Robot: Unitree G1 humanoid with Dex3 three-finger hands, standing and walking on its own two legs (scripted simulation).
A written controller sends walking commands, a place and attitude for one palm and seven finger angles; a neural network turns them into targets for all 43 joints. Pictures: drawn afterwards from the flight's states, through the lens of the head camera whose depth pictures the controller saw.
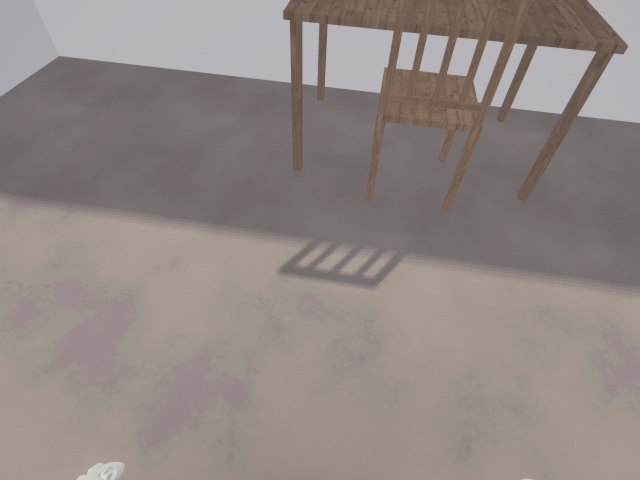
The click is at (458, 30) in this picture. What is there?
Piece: chair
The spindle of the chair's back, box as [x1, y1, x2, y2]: [433, 0, 467, 99]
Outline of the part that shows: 467,0 458,1 434,90 433,99 439,98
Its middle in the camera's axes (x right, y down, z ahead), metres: +0.43 -0.64 +1.29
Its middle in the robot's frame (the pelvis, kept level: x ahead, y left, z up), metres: +1.41 -0.37 -0.05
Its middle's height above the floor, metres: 0.72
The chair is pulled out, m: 0.00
